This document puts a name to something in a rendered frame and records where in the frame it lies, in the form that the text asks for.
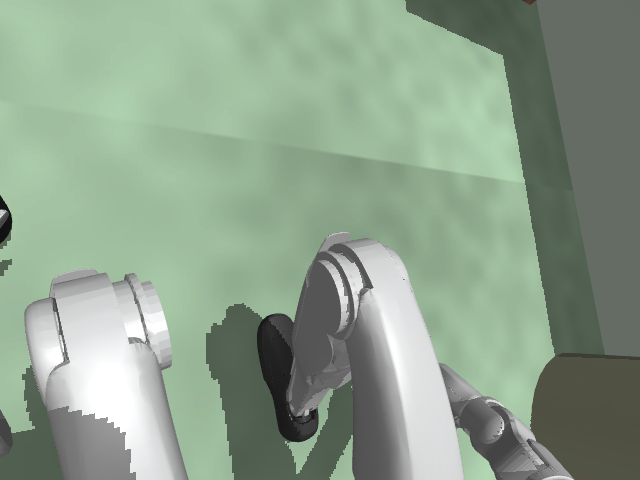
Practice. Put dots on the right robot foot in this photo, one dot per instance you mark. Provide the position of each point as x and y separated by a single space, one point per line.
274 342

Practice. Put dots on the right robot hand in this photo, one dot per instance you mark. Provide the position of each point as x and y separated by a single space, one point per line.
459 391

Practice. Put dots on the bottle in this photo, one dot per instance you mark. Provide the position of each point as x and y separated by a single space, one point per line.
5 229

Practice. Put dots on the right robot arm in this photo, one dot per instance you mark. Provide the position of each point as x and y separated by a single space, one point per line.
507 444

